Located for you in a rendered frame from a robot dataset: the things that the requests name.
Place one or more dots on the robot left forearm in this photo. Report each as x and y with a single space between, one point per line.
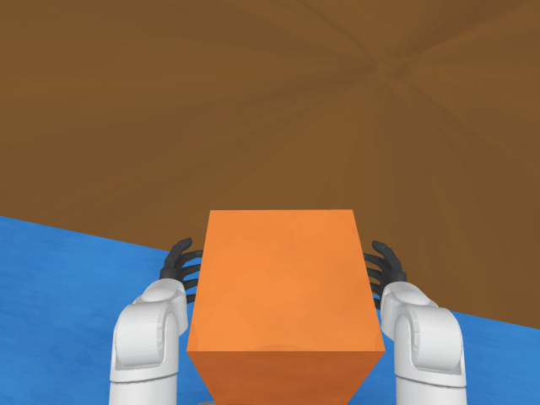
145 347

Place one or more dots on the robot left hand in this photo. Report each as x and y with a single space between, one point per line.
175 260

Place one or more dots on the carton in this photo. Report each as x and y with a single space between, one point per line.
284 313

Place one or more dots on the robot right forearm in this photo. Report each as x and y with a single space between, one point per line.
428 347

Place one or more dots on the robot right hand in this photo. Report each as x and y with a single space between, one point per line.
391 269

